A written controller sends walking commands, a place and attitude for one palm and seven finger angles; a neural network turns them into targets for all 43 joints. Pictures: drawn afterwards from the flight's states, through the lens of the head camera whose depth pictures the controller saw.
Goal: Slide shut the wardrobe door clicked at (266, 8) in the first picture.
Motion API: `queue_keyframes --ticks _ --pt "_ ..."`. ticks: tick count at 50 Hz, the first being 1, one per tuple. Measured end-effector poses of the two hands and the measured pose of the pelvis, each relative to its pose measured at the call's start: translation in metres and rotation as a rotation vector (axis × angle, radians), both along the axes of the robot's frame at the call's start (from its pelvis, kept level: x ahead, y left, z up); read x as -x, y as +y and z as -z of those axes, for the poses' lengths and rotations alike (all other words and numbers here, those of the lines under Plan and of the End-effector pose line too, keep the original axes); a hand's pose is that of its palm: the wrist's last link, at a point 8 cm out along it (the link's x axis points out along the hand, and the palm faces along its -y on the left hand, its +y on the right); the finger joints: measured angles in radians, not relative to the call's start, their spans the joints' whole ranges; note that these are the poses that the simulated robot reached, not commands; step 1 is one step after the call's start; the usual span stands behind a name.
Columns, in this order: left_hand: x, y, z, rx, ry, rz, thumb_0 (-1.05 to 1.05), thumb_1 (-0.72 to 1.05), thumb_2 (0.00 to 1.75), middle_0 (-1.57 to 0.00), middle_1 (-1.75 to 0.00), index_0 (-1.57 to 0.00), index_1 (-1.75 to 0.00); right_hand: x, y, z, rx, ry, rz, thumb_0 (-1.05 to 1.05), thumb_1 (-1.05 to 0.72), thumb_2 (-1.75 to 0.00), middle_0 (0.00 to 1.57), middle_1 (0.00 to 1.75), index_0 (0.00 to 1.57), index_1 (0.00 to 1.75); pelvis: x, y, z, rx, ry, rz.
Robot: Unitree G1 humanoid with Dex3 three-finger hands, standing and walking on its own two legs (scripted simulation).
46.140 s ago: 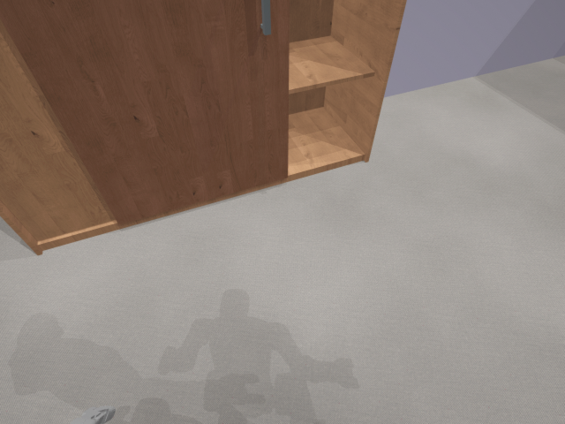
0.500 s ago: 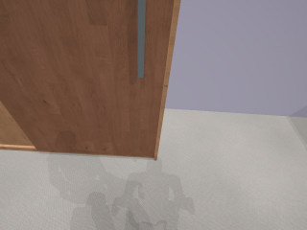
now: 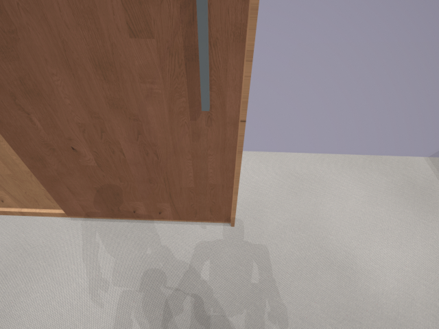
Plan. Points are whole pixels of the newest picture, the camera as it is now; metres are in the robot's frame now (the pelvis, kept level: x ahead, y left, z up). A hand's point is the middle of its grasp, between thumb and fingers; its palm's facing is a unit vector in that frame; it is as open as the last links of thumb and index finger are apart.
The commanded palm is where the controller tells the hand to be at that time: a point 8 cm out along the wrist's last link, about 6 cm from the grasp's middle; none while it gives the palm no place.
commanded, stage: let the arm hang, fingers relaxed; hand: left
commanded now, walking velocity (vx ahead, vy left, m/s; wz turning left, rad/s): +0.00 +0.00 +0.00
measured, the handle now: (204, 47) +0.69 +0.08 +0.18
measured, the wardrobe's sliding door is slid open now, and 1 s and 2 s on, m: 0.00 0.00 0.00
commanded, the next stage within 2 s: look to check the result in 0.30 s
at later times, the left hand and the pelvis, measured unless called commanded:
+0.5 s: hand out of the picture +0.07 +0.19 -0.17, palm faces -0.01 -0.97 -0.25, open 7.4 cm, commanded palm none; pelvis +0.02 -0.01 +0.01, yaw -1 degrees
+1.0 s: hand out of the picture +0.11 +0.19 -0.16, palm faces -0.03 -0.96 -0.27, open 7.4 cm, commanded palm none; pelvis +0.05 -0.02 +0.01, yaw -1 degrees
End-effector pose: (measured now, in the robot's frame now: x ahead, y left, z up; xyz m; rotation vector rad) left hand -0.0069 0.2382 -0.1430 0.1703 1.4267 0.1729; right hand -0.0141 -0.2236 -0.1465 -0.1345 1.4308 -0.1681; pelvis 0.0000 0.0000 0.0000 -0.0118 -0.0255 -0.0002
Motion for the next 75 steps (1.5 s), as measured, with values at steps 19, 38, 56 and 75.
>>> queue_keyframes --ticks 19,38,56,75 --pt "-0.07 -0.005 -0.008 -0.008 -0.112 0.054 0.0 0.91 0.89 -0.2 -0.29 -0.2 -0.3 -0.054 -0.026 -0.007 0.036 -0.088 -0.021 0.01 -0.91 -0.9 0.2 0.3 0.2 0.29 -0.018 -0.008 -0.004 -0.007 0.002 0.01" --pt "-0.088 0.006 -0.015 -0.052 -0.085 0.06 0.01 0.91 0.89 -0.2 -0.29 -0.2 -0.3 -0.086 -0.055 -0.014 0.081 -0.084 -0.046 0.01 -0.91 -0.9 0.2 0.3 0.2 0.29 -0.037 -0.018 -0.007 -0.007 0.004 0.013" --pt "-0.123 0.001 -0.018 -0.047 -0.144 0.08 0.01 0.91 0.89 -0.2 -0.29 -0.2 -0.3 -0.112 -0.058 -0.018 0.086 -0.13 -0.051 0.01 -0.91 -0.9 0.2 0.3 0.2 0.29 -0.051 -0.02 -0.008 -0.009 0.005 0.018" --pt "-0.115 0.001 -0.017 -0.053 -0.114 0.073 0.01 0.91 0.89 -0.2 -0.29 -0.2 -0.3 -0.102 -0.061 -0.017 0.087 -0.094 -0.036 0.01 -0.91 -0.9 0.2 0.3 0.2 0.29 -0.055 -0.022 -0.009 -0.01 0.001 0.021"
